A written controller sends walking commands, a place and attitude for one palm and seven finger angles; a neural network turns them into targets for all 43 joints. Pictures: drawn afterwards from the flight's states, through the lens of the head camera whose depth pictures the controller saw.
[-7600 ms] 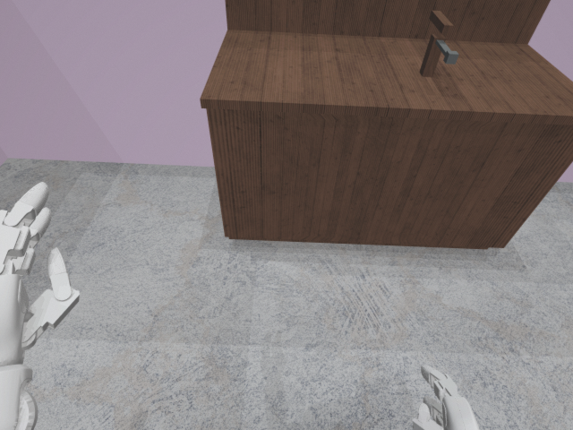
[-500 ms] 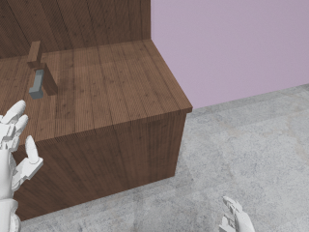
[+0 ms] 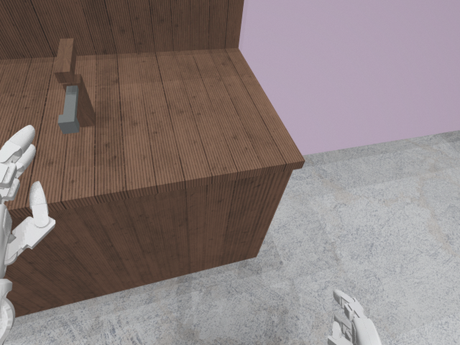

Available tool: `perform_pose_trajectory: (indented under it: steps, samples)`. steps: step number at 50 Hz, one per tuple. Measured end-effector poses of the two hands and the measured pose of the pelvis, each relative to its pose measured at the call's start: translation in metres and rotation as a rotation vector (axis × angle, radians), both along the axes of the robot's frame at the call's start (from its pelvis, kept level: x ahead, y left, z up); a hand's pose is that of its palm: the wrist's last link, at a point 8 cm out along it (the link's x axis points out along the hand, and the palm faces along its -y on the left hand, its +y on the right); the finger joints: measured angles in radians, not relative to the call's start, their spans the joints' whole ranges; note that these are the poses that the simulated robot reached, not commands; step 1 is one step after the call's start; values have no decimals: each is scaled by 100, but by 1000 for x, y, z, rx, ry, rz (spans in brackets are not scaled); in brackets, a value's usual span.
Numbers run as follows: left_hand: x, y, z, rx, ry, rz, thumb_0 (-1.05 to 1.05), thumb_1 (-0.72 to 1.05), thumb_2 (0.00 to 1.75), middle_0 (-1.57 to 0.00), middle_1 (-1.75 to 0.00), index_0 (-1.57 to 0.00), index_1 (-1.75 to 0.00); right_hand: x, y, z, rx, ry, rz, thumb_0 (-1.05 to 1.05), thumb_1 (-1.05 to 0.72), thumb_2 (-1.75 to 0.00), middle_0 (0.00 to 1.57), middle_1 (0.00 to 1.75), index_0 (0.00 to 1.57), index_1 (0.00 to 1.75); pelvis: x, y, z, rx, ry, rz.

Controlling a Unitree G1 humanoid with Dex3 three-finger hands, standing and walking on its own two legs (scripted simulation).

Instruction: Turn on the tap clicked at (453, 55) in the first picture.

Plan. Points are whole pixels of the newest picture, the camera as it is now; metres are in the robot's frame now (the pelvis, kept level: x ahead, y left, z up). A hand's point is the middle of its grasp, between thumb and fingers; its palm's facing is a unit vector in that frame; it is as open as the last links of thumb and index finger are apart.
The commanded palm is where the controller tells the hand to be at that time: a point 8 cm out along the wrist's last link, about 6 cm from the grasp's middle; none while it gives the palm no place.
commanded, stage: come to a stop and stand still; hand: left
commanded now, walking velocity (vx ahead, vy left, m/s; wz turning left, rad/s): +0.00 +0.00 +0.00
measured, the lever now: (69, 123) +0.46 +0.37 +0.09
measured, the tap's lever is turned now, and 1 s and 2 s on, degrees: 0 0 0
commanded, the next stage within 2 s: look again from close up in 0.62 s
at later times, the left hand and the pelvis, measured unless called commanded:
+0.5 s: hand (64, 197) +0.25 +0.25 +0.16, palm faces +0.38 -0.85 -0.36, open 7.5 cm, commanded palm +0.19 +0.28 +0.18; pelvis +0.03 +0.00 +0.00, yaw +0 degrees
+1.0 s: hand (69, 211) +0.23 +0.24 +0.16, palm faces +0.39 -0.85 -0.35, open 7.5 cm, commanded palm +0.18 +0.27 +0.18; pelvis +0.02 -0.01 +0.01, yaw +0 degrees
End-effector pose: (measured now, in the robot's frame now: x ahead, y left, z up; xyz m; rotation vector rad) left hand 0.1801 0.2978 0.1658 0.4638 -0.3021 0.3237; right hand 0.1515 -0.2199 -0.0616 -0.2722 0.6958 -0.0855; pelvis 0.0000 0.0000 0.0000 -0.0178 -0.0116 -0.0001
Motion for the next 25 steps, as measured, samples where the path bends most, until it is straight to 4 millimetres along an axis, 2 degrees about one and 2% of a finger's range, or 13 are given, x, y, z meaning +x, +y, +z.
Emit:
perform_pose_trajectory:
  steps: [4, 11, 17, 25]
  samples:
    - [3, 10, 10, -32, -76, 59, 2, 88, 89, -22, -30, -21, -30, 22, 20, 1, 23, -16, 66, 2, -90, -90, 20, 30, 20, 30, 8, 4, 1, -5, 6, 2]
    - [25, 1, 8, -71, -55, 34, 2, 89, 89, -21, -30, -21, -30, 57, 39, 7, 55, -56, 105, 2, -90, -90, 20, 30, 20, 30, 21, 9, 3, -7, 19, -4]
    - [36, -3, 5, -45, 20, 7, 2, 89, 89, -21, -30, -21, -30, 69, 32, 10, 53, -60, 75, 2, -90, -90, 20, 30, 20, 30, 28, 6, 4, -8, 25, -6]
    - [30, -6, 7, -43, 38, 31, 2, 89, 89, -21, -30, -21, -30, 61, 6, 7, 14, -13, 34, 2, -90, -90, 20, 30, 20, 30, 32, 0, 5, -9, 22, -1]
